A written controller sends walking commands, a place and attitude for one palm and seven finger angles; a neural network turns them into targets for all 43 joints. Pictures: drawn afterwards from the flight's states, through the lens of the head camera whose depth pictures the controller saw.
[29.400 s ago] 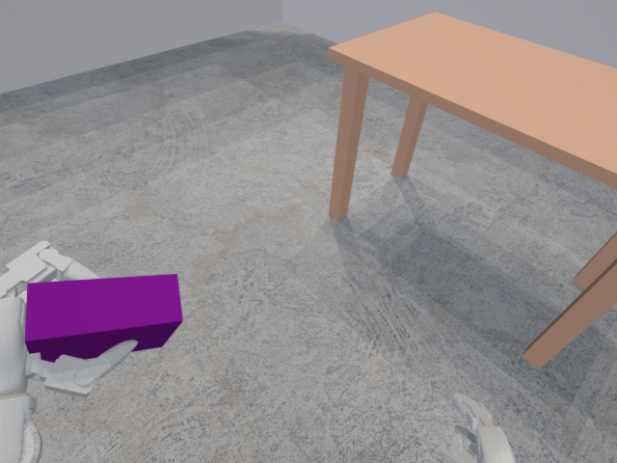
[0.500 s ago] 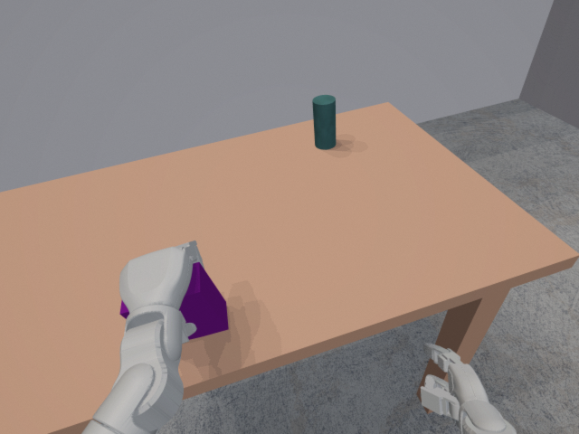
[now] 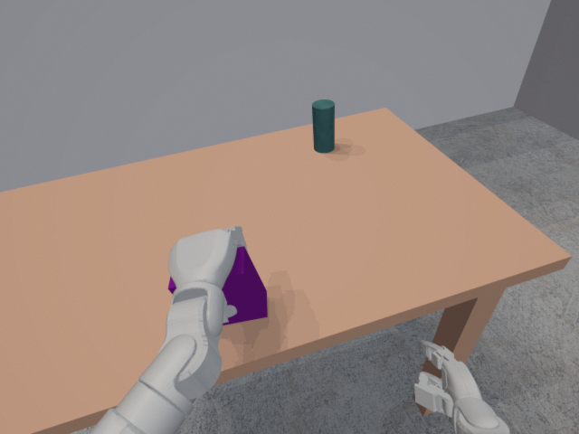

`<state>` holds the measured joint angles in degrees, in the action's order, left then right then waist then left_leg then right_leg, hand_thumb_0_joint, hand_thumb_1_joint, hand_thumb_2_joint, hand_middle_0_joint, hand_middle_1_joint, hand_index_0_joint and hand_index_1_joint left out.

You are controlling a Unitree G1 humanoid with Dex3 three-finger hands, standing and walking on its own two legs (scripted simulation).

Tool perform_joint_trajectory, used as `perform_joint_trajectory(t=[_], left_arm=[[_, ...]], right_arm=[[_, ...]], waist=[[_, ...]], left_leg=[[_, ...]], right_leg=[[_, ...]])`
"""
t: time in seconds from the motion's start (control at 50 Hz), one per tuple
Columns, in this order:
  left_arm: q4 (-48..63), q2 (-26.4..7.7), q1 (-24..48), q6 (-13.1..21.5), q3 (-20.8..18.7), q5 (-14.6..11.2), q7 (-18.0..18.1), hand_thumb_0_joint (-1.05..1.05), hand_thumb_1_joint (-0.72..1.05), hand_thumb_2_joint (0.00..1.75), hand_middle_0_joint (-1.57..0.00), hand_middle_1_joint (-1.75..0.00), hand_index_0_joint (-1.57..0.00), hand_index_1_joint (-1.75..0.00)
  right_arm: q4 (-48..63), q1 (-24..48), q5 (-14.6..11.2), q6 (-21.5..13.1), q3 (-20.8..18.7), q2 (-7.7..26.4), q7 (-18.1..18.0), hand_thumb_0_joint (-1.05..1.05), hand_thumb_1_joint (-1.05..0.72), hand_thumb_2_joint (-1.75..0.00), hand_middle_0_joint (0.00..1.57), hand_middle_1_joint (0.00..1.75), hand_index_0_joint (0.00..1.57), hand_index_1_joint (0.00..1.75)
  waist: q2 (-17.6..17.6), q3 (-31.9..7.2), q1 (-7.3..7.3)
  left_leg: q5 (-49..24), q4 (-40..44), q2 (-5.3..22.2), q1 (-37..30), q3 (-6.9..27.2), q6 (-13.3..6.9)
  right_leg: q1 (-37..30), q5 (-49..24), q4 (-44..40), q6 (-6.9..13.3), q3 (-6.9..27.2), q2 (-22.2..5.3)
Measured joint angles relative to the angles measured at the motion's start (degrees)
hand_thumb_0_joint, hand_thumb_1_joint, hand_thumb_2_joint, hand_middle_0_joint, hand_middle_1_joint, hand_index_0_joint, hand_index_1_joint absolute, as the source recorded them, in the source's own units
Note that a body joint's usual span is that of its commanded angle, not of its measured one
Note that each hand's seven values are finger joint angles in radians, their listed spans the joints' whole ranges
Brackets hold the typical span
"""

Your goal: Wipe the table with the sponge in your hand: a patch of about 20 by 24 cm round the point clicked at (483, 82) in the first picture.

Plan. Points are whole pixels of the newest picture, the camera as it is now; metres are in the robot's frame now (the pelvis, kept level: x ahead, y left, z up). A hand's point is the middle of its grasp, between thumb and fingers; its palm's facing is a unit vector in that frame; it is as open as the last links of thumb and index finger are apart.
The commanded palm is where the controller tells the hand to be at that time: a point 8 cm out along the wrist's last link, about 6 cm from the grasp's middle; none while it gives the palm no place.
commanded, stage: wipe forward along the third lane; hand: left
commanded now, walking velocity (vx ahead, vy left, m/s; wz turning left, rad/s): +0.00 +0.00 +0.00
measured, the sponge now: (226, 296) +0.30 +0.15 +0.04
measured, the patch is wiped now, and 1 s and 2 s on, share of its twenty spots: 0.75 0.85 0.95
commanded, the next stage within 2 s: wipe back along the third lane in 1.70 s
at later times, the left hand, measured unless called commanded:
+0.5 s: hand (227, 256) +0.35 +0.16 +0.08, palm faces +0.04 -0.09 -1.00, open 9.4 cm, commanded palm +0.32 +0.16 +0.12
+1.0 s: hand (222, 239) +0.38 +0.18 +0.08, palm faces -0.01 -0.06 -1.00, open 9.4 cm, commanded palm +0.36 +0.18 +0.12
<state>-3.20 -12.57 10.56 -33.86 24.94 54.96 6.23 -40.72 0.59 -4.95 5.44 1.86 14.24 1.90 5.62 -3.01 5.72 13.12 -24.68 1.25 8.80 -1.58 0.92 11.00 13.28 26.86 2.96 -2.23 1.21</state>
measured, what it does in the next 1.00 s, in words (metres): stands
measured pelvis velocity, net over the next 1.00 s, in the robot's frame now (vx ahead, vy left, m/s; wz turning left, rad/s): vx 0.00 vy -0.01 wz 0.00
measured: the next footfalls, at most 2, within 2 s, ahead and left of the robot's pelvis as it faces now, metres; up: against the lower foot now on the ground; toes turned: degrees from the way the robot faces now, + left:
none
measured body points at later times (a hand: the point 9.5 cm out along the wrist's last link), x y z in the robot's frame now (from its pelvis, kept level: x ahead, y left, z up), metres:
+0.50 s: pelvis +0.00 -0.01 +0.00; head -0.03 -0.05 +0.45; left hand +0.34 +0.16 +0.14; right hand +0.23 -0.21 -0.09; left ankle +0.00 +0.13 -0.74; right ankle +0.02 -0.09 -0.74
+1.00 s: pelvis +0.00 -0.01 +0.00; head -0.01 -0.05 +0.45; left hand +0.38 +0.17 +0.13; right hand +0.19 -0.24 -0.11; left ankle +0.00 +0.13 -0.74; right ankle +0.02 -0.09 -0.74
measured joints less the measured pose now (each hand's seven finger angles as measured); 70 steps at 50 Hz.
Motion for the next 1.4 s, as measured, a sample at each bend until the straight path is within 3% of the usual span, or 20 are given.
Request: perform_joint_trajectory(t=[0.3, 0.58, 1.04, 1.4], left_arm=[[-9.4, 1.8, 7.3, -1.1, 1.1, 0.0, 0.7, -0.02, -0.49, 1.11, -0.79, -1.45, -0.83, -1.35], [-22.9, 2.9, 15.9, -4.1, -2.9, 0.3, 1.1, -0.03, -0.49, 1.11, -0.79, -1.45, -0.84, -1.35], [-34.7, 0.0, 23.6, 2.0, -8.3, -0.3, 1.6, -0.01, -0.49, 1.11, -0.79, -1.45, -0.84, -1.36], [-45.4, -2.1, 31.6, 6.4, -11.7, 0.2, 2.2, 0.00, -0.49, 1.12, -0.79, -1.46, -0.84, -1.36]], right_arm=[[-0.2, 0.8, -0.4, 1.1, 0.4, 0.0, -1.2, 0.01, -0.91, -0.90, 0.20, 0.30, 0.20, 0.30], [-0.7, -0.8, -0.5, 2.7, 0.7, 0.6, -2.3, 0.01, -0.91, -0.90, 0.20, 0.30, 0.20, 0.30], [-1.3, -4.2, -0.5, 2.0, 0.4, 0.9, -5.1, 0.01, -0.91, -0.90, 0.20, 0.30, 0.20, 0.30], [-2.7, -7.9, 0.0, 1.3, -0.6, 1.2, -5.2, 0.01, -0.91, -0.90, 0.20, 0.30, 0.20, 0.30]], waist=[[-0.6, -0.6, -0.36], [-1.3, -2.0, -2.43], [-1.7, -2.3, -4.19], [-2.1, -2.8, -5.80]], left_leg=[[-0.3, -0.4, -0.1, 1.7, 0.4, 0.1], [-0.5, -0.3, 0.4, 4.0, 0.1, 0.2], [-1.0, 0.1, 0.7, 6.5, 0.2, 0.1], [-0.3, -0.6, 0.3, 9.6, 0.3, -0.1]], right_leg=[[1.6, -0.2, 0.5, 0.1, -0.4, -0.1], [4.2, -0.4, 0.6, 0.5, 0.0, 0.4], [6.5, -1.2, -0.4, 0.6, -0.1, 0.8], [8.8, -1.2, -1.0, -0.2, -0.1, 0.4]])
